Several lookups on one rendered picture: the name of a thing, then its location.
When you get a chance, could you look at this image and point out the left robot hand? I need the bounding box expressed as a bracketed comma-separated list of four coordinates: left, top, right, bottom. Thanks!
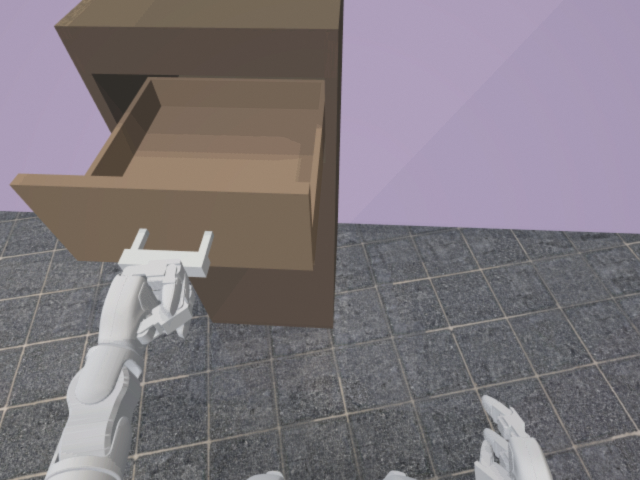
[98, 258, 196, 356]

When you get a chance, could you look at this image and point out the drawer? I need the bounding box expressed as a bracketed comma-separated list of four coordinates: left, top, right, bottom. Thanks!
[10, 77, 325, 271]

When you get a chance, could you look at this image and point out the cabinet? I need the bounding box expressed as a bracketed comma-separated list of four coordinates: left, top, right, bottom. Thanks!
[54, 0, 344, 329]

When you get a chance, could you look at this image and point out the right robot hand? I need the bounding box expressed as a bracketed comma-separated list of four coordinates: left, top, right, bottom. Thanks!
[474, 395, 553, 480]

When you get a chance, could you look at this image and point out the handle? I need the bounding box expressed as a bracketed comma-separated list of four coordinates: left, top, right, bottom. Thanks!
[118, 228, 214, 277]

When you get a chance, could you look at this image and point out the left robot forearm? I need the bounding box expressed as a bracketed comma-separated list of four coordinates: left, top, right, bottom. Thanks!
[44, 344, 144, 480]

